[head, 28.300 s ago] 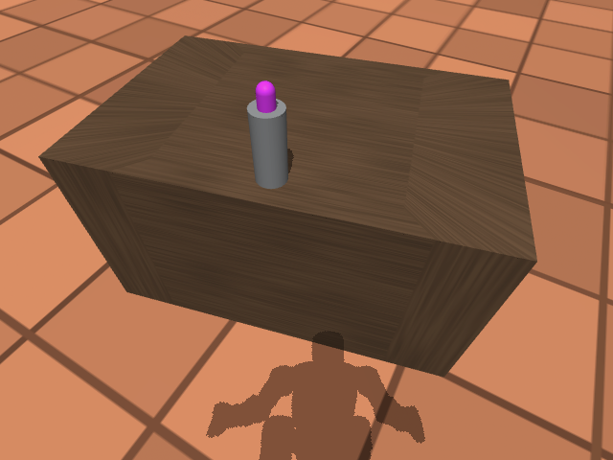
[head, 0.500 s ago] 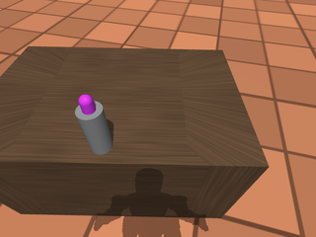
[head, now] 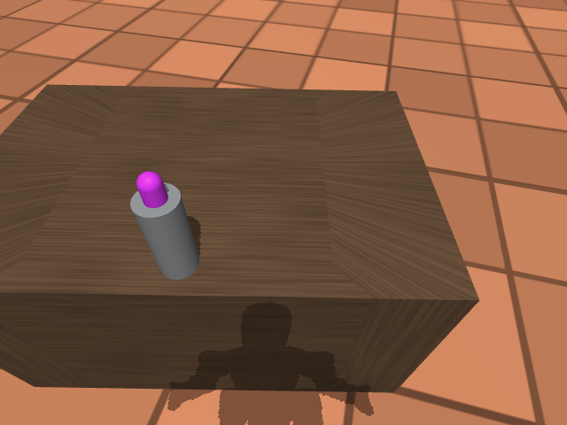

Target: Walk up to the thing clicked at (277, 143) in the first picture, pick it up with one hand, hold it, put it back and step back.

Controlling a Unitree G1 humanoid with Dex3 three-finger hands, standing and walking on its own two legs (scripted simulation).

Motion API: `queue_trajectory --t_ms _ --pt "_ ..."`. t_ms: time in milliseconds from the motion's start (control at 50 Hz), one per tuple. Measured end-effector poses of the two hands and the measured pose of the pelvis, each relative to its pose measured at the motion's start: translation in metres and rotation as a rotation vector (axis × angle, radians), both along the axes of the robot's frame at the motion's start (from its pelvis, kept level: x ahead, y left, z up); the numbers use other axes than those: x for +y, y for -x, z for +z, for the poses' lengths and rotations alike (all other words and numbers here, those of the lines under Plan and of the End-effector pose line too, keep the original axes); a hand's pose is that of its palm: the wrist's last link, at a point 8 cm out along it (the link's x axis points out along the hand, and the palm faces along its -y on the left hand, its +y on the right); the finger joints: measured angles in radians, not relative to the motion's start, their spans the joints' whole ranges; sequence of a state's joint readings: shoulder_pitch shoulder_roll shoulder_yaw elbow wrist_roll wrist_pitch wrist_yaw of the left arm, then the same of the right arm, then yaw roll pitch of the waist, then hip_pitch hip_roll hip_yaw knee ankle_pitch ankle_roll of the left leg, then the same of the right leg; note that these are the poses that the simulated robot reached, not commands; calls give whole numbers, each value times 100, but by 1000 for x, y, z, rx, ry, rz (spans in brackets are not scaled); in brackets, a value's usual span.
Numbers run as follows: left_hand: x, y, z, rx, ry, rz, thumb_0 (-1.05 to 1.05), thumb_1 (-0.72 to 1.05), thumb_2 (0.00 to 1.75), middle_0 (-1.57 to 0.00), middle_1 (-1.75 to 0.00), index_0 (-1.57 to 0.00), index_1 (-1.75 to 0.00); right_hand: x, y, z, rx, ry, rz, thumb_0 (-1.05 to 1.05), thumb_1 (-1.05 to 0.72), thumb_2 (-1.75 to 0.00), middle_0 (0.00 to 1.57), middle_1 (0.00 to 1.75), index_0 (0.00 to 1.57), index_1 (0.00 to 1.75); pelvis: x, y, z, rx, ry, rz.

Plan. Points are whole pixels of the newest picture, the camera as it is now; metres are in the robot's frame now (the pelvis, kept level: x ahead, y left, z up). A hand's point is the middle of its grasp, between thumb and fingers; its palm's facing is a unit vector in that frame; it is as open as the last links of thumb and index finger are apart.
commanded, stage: stand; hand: left
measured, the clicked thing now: (165, 225) +0.46 +0.22 -0.01
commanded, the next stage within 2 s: step back in 0.60 s
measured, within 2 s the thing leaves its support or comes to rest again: neither
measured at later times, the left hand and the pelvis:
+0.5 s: hand out of the picture +0.08 +0.25 -0.16, palm faces -0.01 -0.94 -0.34, open 7.4 cm; pelvis +0.01 +0.00 +0.00, yaw +0 degrees
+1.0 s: hand out of the picture +0.10 +0.33 -0.19, palm faces +0.00 -0.93 -0.36, open 7.4 cm; pelvis -0.05 +0.06 -0.02, yaw +1 degrees
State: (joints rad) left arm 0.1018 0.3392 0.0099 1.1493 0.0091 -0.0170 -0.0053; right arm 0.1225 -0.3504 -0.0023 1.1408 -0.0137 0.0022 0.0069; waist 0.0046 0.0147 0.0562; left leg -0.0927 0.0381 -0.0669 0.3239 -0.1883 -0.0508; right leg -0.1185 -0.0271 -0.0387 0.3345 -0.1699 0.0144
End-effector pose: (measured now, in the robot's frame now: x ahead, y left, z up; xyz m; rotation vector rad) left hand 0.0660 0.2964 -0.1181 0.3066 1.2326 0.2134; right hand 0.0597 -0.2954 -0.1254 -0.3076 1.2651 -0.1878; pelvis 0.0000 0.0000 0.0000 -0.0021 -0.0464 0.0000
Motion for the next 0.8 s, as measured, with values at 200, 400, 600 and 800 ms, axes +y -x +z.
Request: queue_trajectory --t_ms 200,400,600,800 --pt "2 5 -2 23 2 2 0 90 90 -21 -30 -21 -30 1 6 0 22 1 -3 0 -91 -90 21 30 20 30 1 -1 0 8 1 -2" --pt "3 0 -3 35 3 0 0 90 90 -21 -30 -21 -30 2 1 -1 32 3 -1 0 -91 -90 21 30 20 30 2 -7 0 15 -1 -4" --pt "2 -14 0 8 0 -6 0 90 90 -21 -30 -21 -30 2 -16 0 -2 1 9 0 -91 -90 21 30 20 30 1 -13 0 16 -2 -3" --pt "31 -15 -7 -19 -34 -12 0 90 90 -21 -30 -21 -30 0 -14 -2 -16 50 4 0 -91 -90 21 30 20 30 22 18 -11 22 -7 -2"
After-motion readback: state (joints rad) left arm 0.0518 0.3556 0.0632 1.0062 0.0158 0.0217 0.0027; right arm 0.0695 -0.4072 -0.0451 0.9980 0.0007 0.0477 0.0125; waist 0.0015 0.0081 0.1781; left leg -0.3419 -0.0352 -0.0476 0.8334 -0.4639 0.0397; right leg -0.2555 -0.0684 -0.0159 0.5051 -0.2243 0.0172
